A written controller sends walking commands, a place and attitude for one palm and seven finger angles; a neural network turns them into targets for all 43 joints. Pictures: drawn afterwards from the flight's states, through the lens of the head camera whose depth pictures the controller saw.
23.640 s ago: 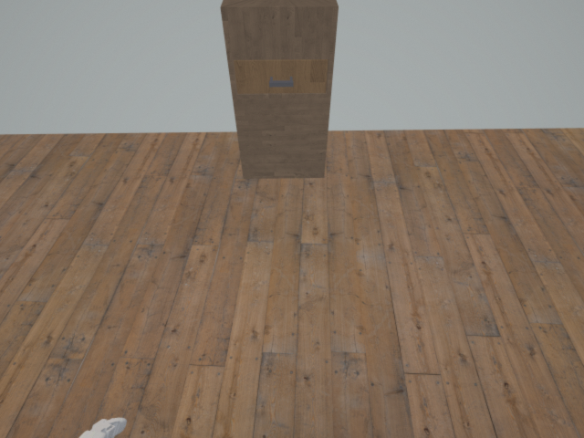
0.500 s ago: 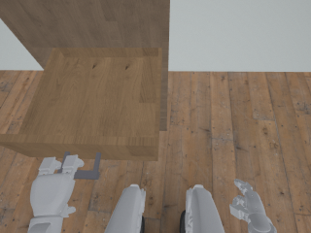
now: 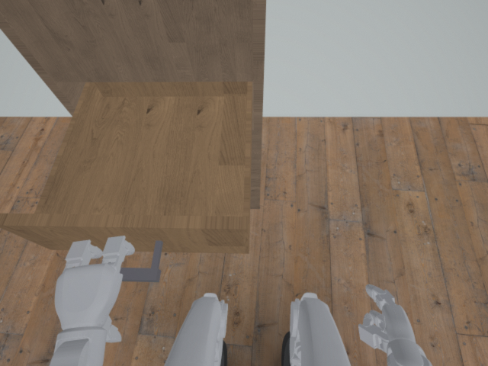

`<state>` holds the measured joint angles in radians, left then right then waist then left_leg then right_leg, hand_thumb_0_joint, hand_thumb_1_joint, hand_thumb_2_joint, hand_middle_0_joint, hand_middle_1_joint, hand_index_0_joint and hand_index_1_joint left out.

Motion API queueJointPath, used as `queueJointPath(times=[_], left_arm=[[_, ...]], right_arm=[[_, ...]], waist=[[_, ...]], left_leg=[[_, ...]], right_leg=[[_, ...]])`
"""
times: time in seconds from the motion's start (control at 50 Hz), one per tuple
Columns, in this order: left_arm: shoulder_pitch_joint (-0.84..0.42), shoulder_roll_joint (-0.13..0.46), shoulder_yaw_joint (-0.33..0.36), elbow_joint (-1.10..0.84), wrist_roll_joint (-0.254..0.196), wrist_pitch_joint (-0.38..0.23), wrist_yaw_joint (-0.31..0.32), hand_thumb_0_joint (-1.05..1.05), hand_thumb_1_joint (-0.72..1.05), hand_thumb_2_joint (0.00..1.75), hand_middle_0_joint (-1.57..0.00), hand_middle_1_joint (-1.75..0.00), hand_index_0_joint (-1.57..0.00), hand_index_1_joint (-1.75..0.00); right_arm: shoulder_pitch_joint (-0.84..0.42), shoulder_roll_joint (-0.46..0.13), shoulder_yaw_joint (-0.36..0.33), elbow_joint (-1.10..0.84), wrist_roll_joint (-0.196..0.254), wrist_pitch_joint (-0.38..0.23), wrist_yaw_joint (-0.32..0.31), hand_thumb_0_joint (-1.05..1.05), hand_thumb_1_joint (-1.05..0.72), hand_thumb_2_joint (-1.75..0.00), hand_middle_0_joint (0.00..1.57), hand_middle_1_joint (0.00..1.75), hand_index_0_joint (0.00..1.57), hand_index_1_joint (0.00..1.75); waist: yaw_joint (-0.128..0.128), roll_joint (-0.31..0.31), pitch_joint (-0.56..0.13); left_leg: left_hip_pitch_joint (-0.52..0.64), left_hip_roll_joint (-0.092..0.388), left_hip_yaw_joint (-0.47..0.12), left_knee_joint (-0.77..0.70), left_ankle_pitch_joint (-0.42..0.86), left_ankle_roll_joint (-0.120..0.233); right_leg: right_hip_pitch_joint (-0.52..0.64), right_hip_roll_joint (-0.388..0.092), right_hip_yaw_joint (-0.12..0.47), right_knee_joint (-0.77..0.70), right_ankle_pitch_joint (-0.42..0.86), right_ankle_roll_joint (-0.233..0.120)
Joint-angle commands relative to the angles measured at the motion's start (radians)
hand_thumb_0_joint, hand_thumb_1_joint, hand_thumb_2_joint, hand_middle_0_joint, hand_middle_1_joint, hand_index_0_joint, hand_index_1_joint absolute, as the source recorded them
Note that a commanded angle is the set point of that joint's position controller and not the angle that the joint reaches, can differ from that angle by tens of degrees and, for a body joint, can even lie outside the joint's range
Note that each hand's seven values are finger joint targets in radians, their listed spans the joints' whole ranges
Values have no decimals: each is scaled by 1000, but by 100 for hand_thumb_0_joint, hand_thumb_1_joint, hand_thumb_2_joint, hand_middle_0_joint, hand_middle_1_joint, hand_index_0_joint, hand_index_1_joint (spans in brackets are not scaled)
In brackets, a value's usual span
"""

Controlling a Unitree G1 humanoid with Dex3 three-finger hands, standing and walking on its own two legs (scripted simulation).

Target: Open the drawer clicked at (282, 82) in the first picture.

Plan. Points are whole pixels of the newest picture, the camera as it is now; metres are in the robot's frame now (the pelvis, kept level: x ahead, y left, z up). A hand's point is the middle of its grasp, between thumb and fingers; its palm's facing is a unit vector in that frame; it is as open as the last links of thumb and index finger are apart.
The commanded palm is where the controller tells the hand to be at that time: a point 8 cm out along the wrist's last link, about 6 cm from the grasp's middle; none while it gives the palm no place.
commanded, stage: lift the hand off the handle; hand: left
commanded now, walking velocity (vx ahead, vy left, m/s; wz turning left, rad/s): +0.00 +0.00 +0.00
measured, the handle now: (131, 261) +0.28 +0.22 -0.04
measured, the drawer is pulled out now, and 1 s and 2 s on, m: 0.30 0.30 0.30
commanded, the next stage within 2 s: none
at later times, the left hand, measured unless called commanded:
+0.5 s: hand (100, 286) +0.23 +0.25 -0.02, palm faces -0.04 -0.05 -1.00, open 13.7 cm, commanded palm +0.21 +0.24 +0.03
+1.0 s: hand (86, 290) +0.22 +0.24 +0.03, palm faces -0.04 -0.05 -1.00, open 13.8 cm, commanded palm +0.20 +0.24 +0.07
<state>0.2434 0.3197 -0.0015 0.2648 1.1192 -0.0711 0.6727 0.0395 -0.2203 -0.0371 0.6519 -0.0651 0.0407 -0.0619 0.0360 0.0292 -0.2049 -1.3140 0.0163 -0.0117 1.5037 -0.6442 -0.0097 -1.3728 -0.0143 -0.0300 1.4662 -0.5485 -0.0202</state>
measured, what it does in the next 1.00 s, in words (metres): rises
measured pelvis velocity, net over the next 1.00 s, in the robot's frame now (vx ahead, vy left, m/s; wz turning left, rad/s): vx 0.03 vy -0.01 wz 0.00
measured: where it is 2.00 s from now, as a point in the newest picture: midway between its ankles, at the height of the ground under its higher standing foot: outside the picture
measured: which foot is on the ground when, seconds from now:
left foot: down 0.00-1.00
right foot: down 0.00-1.00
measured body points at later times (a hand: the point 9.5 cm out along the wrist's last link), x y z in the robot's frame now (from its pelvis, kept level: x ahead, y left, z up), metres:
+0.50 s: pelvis +0.02 +0.00 +0.03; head +0.12 -0.01 +0.47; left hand +0.23 +0.25 +0.04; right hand +0.22 -0.23 -0.09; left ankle +0.03 +0.13 -0.57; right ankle +0.07 -0.11 -0.57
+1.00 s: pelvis +0.03 -0.01 +0.06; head +0.12 -0.03 +0.50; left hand +0.22 +0.24 +0.08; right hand +0.24 -0.24 -0.06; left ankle +0.03 +0.13 -0.57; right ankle +0.07 -0.11 -0.57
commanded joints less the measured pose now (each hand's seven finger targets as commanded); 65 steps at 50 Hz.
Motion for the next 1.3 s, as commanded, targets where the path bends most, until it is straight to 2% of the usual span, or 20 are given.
queueJointPath(times=[0.0, 0.08, 0.12, 0.16, 0.22, 0.26, 0.36, 0.48, 0.52, 0.6, 0.62, 0.68, 0.72, 0.76, 0.88, 0.98, 1.06, 1.18, 1.24, 1.28], left_arm=[[38, 162, 72, -213, -10, 13, 38, 0, -50, 30, -30, -120, -30, -120], [22, 166, 76, -184, -10, 15, 32, 0, -50, 30, -30, -120, -30, -120], [-5, 159, 66, -181, -8, 12, 32, 0, -50, 30, -30, -120, -30, -120], [1, 155, 59, -192, -6, 10, 32, 0, -50, 30, -30, -120, -30, -120], [21, 146, 52, -207, -8, 14, 30, 0, -50, 30, -30, -120, -30, -120], [60, 157, 66, -220, -15, 18, 28, 0, -50, 30, -30, -120, -30, -120], [67, 146, 52, -241, -13, 27, 23, 0, -50, 30, -30, -120, -30, -120], [88, 143, 53, -235, -6, 38, 20, 0, -50, 30, -30, -120, -30, -120], [90, 141, 48, -261, -6, 38, 19, 0, -50, 30, -30, -120, -30, -120], [135, 138, 40, -273, -12, 41, 8, 0, -50, 30, -30, -120, -30, -120], [131, 131, 31, -290, -12, 39, 6, 0, -50, 30, -30, -120, -30, -120], [165, 153, 62, -272, -14, 37, 4, 0, -50, 30, -30, -120, -30, -120], [195, 150, 64, -279, -10, 34, 5, 0, -50, 30, -30, -120, -30, -120], [176, 144, 59, -275, -12, 35, 3, 0, -50, 30, -30, -120, -30, -120], [207, 160, 79, -314, -24, 25, -3, 0, -50, 30, -30, -120, -30, -120], [190, 169, 84, -327, -28, 15, -11, 0, -50, 30, -30, -120, -30, -120], [259, 177, 102, -337, -38, 14, -18, 0, -50, 30, -30, -120, -30, -120], [220, 183, 105, -337, -49, 20, -31, 0, -50, 30, -30, -120, -30, -120], [182, 177, 92, -351, -54, 19, -39, 0, -50, 30, -30, -120, -30, -120], [189, 181, 93, -358, -57, 15, -45, 0, -50, 30, -30, -120, -30, -120]], right_arm=[[-35, -126, -41, -143, 1, -36, -9, 0, -90, -90, 20, 30, 20, 30], [-30, -127, -38, -139, 0, -38, -16, 0, -90, -90, 20, 30, 20, 30], [-29, -128, -37, -137, 1, -43, -16, 0, -90, -90, 20, 30, 20, 30], [-28, -128, -38, -139, -2, -46, -16, 0, -90, -90, 20, 30, 20, 30], [-23, -128, -43, -149, -1, -47, -12, 0, -90, -90, 20, 30, 20, 30], [-22, -128, -41, -156, -1, -43, -10, 0, -90, -90, 20, 30, 20, 30], [-22, -127, -37, -168, -2, -36, -7, 0, -90, -90, 20, 30, 20, 30], [-18, -126, -38, -179, -1, -30, 1, 0, -90, -90, 20, 30, 20, 30], [-12, -125, -39, -183, -2, -31, 3, 0, -90, -90, 20, 30, 20, 30], [-7, -125, -36, -195, -2, -28, 9, 0, -90, -90, 20, 30, 20, 30], [-10, -125, -36, -197, -3, -30, 10, 0, -90, -90, 20, 30, 20, 30], [-2, -124, -33, -200, -2, -25, 11, 0, -90, -90, 20, 30, 20, 30], [-4, -121, -32, -209, -3, -23, 14, 0, -90, -90, 20, 30, 20, 30], [-5, -122, -30, -208, -2, -22, 17, 0, -90, -90, 20, 30, 20, 30], [2, -121, -32, -221, -2, -27, 18, 0, -90, -90, 20, 30, 20, 30], [4, -123, -32, -222, -2, -27, 18, 0, -90, -90, 20, 30, 20, 30], [4, -118, -30, -233, 0, -22, 22, 0, -90, -90, 20, 30, 20, 30], [7, -122, -32, -235, 9, -19, 20, 0, -90, -90, 20, 30, 20, 30], [9, -126, -30, -239, 8, -24, 17, 0, -90, -90, 20, 30, 20, 30], [14, -127, -32, -239, 11, -29, 16, 0, -90, -90, 20, 30, 20, 30]], waist=[[-2, -16, -362], [-14, -50, -312], [-19, -30, -295], [-9, 5, -316], [-11, -13, -327], [2, 3, -346], [-11, -17, -320], [-8, -17, -286], [-4, -2, -312], [-6, -19, -300], [-8, 1, -302], [-5, -41, -270], [4, -35, -273], [-6, -32, -249], [0, -23, -254], [-9, -41, -231], [10, -39, -242], [-8, -46, -174], [-21, -57, -173], [-14, -30, -173]], left_leg=[[261, -36, 8, -248, 218, 35], [250, -33, 8, -258, 186, 38], [257, -34, 8, -268, 171, 37], [289, -36, 6, -279, 205, 35], [325, -36, 7, -290, 231, 35], [338, -37, 11, -298, 254, 35], [356, -37, 11, -315, 264, 35], [378, -37, 16, -341, 267, 34], [402, -39, 16, -349, 288, 34], [431, -39, 16, -365, 320, 35], [443, -38, 17, -366, 324, 35], [429, -40, 21, -375, 316, 35], [430, -41, 23, -381, 314, 34], [434, -42, 25, -387, 305, 35], [458, -46, 33, -401, 315, 38], [462, -47, 33, -410, 300, 40], [475, -52, 41, -428, 309, 37], [475, -48, 38, -455, 262, 40], [490, -46, 37, -469, 246, 44], [507, -47, 36, -480, 245, 43]], right_leg=[[315, 25, 0, -254, 114, -25], [313, 25, -2, -278, 80, -22], [304, 23, -5, -290, 59, -23], [311, 24, -10, -282, 90, -27], [331, 27, -11, -297, 122, -25], [361, 26, -8, -298, 150, -26], [382, 27, -9, -321, 168, -23], [409, 29, -9, -349, 181, -25], [426, 29, -8, -350, 201, -26], [448, 32, -12, -365, 238, -26], [449, 32, -10, -369, 247, -26], [476, 32, -4, -384, 257, -24], [488, 32, -4, -386, 254, -25], [485, 31, 2, -400, 248, -25], [530, 29, 10, -420, 282, -24], [538, 27, 14, -441, 270, -20], [579, 25, 27, -454, 285, -22], [581, 25, 24, -497, 232, -18], [578, 22, 22, -517, 199, -15], [583, 22, 15, -520, 191, -16]])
